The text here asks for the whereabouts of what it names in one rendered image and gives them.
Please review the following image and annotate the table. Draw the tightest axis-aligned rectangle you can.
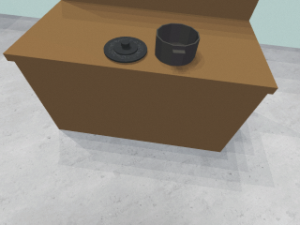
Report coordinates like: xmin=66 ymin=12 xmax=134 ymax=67
xmin=3 ymin=0 xmax=278 ymax=152

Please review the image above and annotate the knob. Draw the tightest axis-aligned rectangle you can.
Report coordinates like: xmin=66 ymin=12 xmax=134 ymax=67
xmin=121 ymin=39 xmax=130 ymax=48

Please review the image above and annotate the pot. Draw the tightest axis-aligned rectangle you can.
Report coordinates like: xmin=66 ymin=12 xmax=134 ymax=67
xmin=155 ymin=22 xmax=200 ymax=67

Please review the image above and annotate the lid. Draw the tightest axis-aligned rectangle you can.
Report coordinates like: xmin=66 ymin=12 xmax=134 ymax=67
xmin=103 ymin=37 xmax=147 ymax=64

